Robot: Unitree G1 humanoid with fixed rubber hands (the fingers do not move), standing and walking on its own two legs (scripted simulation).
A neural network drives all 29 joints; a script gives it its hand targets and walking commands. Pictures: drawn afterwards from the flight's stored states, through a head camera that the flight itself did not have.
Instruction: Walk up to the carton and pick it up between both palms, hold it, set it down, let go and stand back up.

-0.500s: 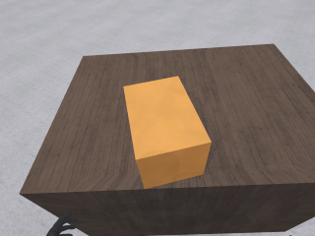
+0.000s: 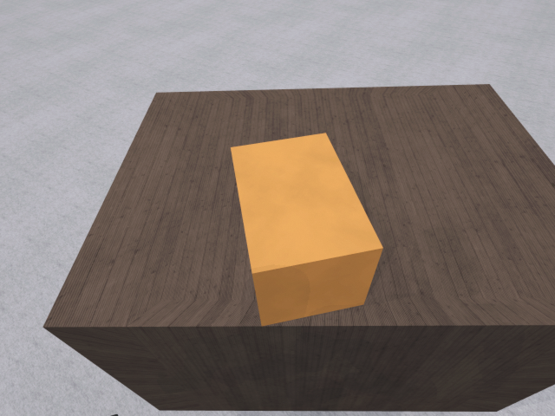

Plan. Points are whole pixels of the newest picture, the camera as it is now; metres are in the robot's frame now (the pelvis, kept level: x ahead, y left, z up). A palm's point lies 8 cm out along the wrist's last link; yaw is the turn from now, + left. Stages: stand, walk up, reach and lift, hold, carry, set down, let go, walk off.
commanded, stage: walk up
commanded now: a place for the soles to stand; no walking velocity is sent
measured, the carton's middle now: (295, 224) +0.44 +0.01 -0.01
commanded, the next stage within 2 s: reach and lift in 0.92 s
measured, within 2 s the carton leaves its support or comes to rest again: neither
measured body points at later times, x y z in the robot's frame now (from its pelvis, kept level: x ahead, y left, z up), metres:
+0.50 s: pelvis +0.01 +0.01 +0.00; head +0.02 +0.01 +0.45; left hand +0.11 +0.33 -0.12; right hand +0.10 -0.30 -0.12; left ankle -0.01 +0.14 -0.75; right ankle +0.04 -0.12 -0.75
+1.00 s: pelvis +0.01 +0.02 -0.01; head +0.03 +0.02 +0.44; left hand +0.12 +0.33 -0.12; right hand +0.12 -0.29 -0.13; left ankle -0.01 +0.14 -0.75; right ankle +0.04 -0.12 -0.75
